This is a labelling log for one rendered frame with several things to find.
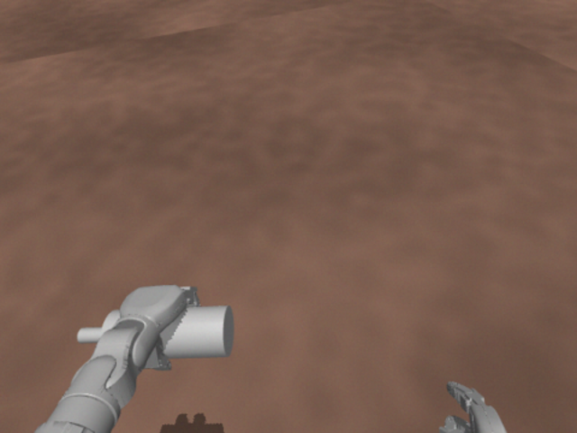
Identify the left robot hand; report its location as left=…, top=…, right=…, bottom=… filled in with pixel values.
left=120, top=285, right=200, bottom=371

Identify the right robot hand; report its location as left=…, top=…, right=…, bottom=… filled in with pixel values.
left=439, top=382, right=507, bottom=433

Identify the left robot arm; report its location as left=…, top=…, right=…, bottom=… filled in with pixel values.
left=34, top=314, right=159, bottom=433

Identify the bottle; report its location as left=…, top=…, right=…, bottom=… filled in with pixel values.
left=78, top=306, right=234, bottom=359

